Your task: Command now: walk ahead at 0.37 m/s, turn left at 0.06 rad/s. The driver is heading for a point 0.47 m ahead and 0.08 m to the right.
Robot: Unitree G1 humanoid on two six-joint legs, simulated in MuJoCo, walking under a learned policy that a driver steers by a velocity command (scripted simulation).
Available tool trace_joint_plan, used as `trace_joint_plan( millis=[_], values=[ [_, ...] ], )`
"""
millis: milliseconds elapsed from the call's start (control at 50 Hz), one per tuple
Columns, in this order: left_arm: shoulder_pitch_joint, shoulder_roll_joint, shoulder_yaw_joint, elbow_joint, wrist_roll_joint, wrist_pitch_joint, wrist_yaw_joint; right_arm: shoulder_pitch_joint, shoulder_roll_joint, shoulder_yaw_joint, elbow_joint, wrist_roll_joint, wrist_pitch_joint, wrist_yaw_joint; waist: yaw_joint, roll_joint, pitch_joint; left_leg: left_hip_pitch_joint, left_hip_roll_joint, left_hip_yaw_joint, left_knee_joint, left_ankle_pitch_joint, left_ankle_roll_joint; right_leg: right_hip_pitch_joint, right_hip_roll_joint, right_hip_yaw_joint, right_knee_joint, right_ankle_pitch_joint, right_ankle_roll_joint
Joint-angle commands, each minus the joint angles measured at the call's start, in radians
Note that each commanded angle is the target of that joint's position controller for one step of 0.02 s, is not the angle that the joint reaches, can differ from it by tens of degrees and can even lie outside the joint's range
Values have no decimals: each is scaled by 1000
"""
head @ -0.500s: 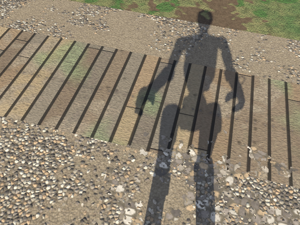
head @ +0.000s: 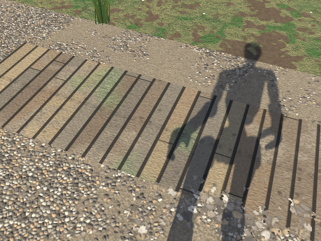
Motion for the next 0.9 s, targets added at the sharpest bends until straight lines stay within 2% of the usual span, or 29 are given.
trace_joint_plan(
  millis=[20,40,80,140,180,220,280,300,320,340,360,380,400,420,440,460,480,520,580,620,680,720,760,800,820,840,860,880,900],
  values=[
    [-172,134,35,-137,-17,-59,-15,145,-161,-47,-17,-7,-36,-3,-85,195,128,300,357,-502,-286,-242,234,-574,-59,33,297,-30,-24],
    [-163,129,34,-132,-7,-62,-21,121,-154,-43,-18,1,-40,-1,-74,182,133,305,335,-448,-298,-166,218,-599,-73,30,301,43,-26],
    [-175,102,28,-129,8,-66,-35,99,-141,-35,-23,0,-37,-1,-62,143,128,256,286,-327,-320,45,192,-550,-87,11,260,161,-11],
    [-222,46,4,-137,13,-67,-49,94,-152,-37,-12,3,-30,-5,-73,140,113,149,216,-165,-323,216,168,-395,-60,-41,75,320,26],
    [-276,36,-5,-154,7,-67,-54,123,-176,-43,4,7,-30,-6,-91,148,121,90,207,-124,-319,231,156,-292,-33,-58,-51,393,31],
    [-307,55,-3,-170,0,-64,-59,152,-200,-49,22,16,-33,-4,-96,154,131,81,239,-134,-319,216,153,-234,-18,-55,-112,413,20],
    [-297,96,9,-182,-3,-65,-63,149,-216,-55,41,24,-31,-5,-63,156,135,148,288,-145,-280,288,131,-194,-13,-41,-176,374,-24],
    [-263,113,17,-178,-1,-65,-61,140,-225,-57,43,21,-27,-6,-37,160,110,170,287,-134,-228,421,118,-136,6,-57,-188,351,-43],
    [-183,137,32,-159,3,-62,-53,133,-225,-56,45,18,-22,-8,13,153,50,173,258,-97,-110,603,96,-17,35,-82,-205,336,-67],
    [-32,172,52,-119,4,-58,-42,144,-202,-46,46,11,-18,-12,83,138,-53,111,212,-52,86,699,68,198,44,-91,-194,338,-96],
    [145,247,69,-94,14,-53,-30,164,-144,-21,21,-15,-17,-16,140,-1,-213,-96,150,-11,428,420,26,500,-157,141,-173,326,-162],
    [186,312,76,-73,28,-54,-43,303,-25,10,9,11,-36,-11,55,-322,-368,-412,-29,-69,756,-252,-26,745,-361,673,-366,-24,-308],
    [152,207,50,-84,14,-57,-43,211,-144,-14,24,33,-50,-6,95,-196,-276,-525,19,-156,861,-255,-17,675,-346,730,-469,-152,-268],
    [85,176,38,-87,11,-56,-39,105,-189,-27,-5,48,-56,0,83,-123,-127,-584,69,-117,867,-166,-3,546,-323,578,-470,-100,-229],
    [20,164,32,-96,17,-55,-38,56,-177,-21,-12,35,-59,-5,52,-25,-57,-548,117,-89,821,-76,0,408,-287,467,-476,32,-214],
    [-24,144,28,-100,27,-55,-40,39,-166,-24,-12,16,-57,-7,22,-14,-11,-511,147,-83,765,-19,-1,299,-245,380,-495,135,-212],
    [-48,127,23,-103,38,-59,-40,65,-154,-25,-4,14,-48,-6,-11,-47,-9,-449,172,-91,740,22,-2,230,-218,325,-522,184,-211],
    [-60,117,23,-94,30,-73,-39,94,-124,-21,14,15,-29,-7,-36,-56,-1,-408,179,-78,698,49,-15,166,-196,255,-573,237,-231],
    [-55,137,27,-66,32,-80,-32,30,-112,-19,-3,-9,-18,-17,-45,-18,55,-435,172,-57,577,115,-58,125,-193,136,-579,628,-245],
    [-50,141,27,-53,30,-69,-22,-13,-88,-10,-10,-14,-25,-14,-37,-15,46,-405,160,-38,435,220,-68,135,-155,43,-550,798,-219],
    [-11,153,27,-30,24,-51,-11,-113,-63,1,-23,-9,-35,1,12,-19,31,-323,115,-5,232,383,-64,155,-128,-15,-525,800,-187],
    [15,161,27,-10,20,-38,-9,-151,-76,-2,-37,-5,-36,9,28,-26,21,-302,98,-14,162,407,-56,207,-151,5,-497,766,-185],
    [12,164,28,2,15,-25,-6,-173,-99,-10,-51,-8,-40,18,27,-40,17,-298,85,-24,108,348,-33,264,-175,34,-443,749,-175],
    [-16,162,27,8,6,-13,-2,-129,-120,-21,-42,-17,-44,22,-13,-36,-7,-221,65,-16,19,339,-2,290,-171,52,-348,719,-146],
    [-9,143,21,12,8,-11,0,-69,-142,-31,-20,-25,-47,17,-36,-16,-40,-111,56,-6,-45,453,19,280,-126,39,-262,714,-114],
    [19,111,8,4,30,-17,2,-11,-206,-45,-16,-36,-49,7,-40,60,-125,64,164,-101,-6,859,61,212,-59,-1,-117,578,-62],
    [167,31,-19,20,44,-25,-2,5,-214,-39,-21,-53,-38,-1,16,229,-253,345,364,-312,57,1072,223,-10,24,-20,99,144,7],
    [139,62,-19,33,33,-12,-4,30,-124,-18,-13,-34,-23,1,-31,266,-307,341,412,-414,7,981,288,-69,38,32,233,-247,45],
    [91,116,-3,21,14,5,-6,5,-101,-5,-7,-18,-16,8,-33,205,-254,266,381,-398,-39,735,263,-110,8,64,284,-284,54]
  ],
)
